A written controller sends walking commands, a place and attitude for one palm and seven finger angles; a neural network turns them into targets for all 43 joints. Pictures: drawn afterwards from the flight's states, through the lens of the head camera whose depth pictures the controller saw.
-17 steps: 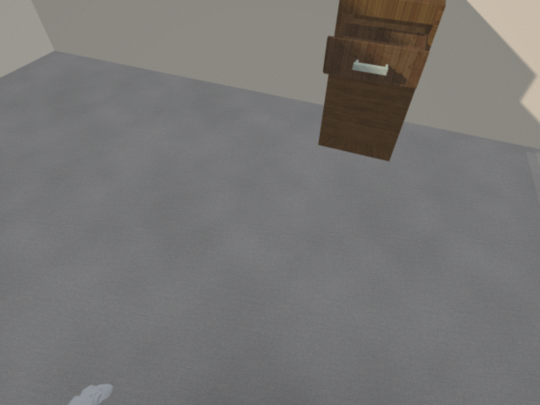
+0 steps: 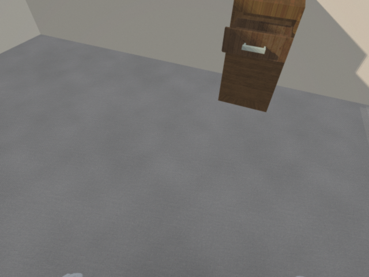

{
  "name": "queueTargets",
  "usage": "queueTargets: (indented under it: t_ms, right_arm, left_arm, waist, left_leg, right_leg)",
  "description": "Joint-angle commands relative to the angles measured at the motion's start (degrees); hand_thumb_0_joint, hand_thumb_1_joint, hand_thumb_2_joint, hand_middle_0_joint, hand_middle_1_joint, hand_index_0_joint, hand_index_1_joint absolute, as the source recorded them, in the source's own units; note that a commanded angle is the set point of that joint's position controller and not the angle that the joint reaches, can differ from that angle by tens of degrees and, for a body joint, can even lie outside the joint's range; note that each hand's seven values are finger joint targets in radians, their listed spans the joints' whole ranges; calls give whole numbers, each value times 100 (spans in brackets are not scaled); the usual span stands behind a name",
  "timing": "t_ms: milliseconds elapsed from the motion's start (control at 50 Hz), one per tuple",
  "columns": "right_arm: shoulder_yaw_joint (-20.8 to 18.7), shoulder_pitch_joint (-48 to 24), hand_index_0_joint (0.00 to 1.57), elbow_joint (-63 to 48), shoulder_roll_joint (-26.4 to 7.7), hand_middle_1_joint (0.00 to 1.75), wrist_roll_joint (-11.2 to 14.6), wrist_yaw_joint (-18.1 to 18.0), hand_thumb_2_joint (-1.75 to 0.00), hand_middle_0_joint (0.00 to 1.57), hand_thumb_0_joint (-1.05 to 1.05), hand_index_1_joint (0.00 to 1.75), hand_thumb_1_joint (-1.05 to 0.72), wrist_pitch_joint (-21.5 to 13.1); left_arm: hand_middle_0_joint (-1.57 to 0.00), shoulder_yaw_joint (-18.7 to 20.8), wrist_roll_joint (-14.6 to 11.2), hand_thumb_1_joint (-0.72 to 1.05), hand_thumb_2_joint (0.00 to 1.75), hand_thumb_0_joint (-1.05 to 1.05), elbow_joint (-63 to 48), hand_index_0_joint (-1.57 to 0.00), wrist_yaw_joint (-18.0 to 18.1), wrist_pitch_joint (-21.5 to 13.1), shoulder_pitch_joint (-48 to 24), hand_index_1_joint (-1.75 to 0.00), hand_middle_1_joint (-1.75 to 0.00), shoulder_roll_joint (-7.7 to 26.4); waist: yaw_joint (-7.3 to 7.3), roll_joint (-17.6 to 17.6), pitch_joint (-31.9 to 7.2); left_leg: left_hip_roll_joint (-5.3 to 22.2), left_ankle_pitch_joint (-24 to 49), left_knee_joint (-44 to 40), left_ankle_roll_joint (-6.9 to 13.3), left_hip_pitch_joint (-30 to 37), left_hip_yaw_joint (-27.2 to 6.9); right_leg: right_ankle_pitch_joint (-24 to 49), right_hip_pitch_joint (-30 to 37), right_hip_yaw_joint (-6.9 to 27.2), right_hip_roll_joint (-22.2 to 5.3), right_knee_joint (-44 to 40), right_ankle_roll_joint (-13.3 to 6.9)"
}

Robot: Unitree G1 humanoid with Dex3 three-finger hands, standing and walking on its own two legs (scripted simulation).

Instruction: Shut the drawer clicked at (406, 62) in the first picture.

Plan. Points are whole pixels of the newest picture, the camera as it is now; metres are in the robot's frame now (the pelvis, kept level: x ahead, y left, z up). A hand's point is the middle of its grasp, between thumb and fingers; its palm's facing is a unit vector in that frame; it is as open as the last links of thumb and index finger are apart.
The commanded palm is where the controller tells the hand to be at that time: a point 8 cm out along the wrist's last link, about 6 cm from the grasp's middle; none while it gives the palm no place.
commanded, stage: stand and wait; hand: left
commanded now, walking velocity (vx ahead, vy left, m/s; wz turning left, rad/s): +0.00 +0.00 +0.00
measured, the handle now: (254, 47) +1.33 -0.32 -0.10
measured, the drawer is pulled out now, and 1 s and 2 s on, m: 0.30 0.30 0.30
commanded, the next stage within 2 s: look at it before walking up in 0.48 s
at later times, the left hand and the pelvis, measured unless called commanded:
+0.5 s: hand out of the picture +0.06 +0.24 -0.15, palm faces -0.03 -0.94 -0.34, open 7.4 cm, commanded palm none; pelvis -0.01 -0.01 +0.00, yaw +0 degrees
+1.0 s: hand out of the picture +0.05 +0.24 -0.15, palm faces -0.03 -0.94 -0.33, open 7.4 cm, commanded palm none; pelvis -0.02 +0.00 +0.01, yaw +0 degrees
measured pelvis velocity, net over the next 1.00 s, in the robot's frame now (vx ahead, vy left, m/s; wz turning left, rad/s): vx -0.02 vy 0.00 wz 0.00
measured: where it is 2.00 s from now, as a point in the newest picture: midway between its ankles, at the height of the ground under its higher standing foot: outside the picture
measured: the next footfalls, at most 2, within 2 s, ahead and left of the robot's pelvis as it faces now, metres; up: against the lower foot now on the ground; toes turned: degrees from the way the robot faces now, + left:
none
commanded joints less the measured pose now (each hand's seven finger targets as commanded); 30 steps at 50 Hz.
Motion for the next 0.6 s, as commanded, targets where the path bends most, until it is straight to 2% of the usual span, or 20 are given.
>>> queueTargets:
  t_ms: [0, 360, 580]
  right_arm:
    - [-303, -320, 20, -335, -1184, 30, 38, -91, -90, 20, 0, 30, -90, -120]
    - [-260, -150, 20, 64, -1227, 30, 62, -77, -90, 20, 0, 30, -90, -116]
    - [-263, -113, 20, 146, -1218, 30, 58, -64, -90, 20, 0, 30, -90, -119]
  left_arm:
    - [-20, 316, -35, 90, 90, 0, -376, -20, 95, -143, -305, -30, -30, 1231]
    - [-20, 301, -41, 90, 90, 0, -46, -20, 78, -155, -250, -30, -30, 1282]
    - [-20, 289, -33, 90, 90, 0, -4, -20, 81, -165, -258, -30, -30, 1268]
  waist:
    - [-37, 12, -405]
    - [-15, -39, -189]
    - [-30, -28, -179]
  left_leg:
    - [602, 1153, -405, 235, 77, -450]
    - [629, 759, -643, 190, -27, -531]
    - [639, 752, -706, 171, 27, -532]
  right_leg:
    - [1169, 94, 579, -607, -513, -209]
    - [610, 62, 669, -627, -836, -216]
    - [549, 3, 705, -626, -912, -211]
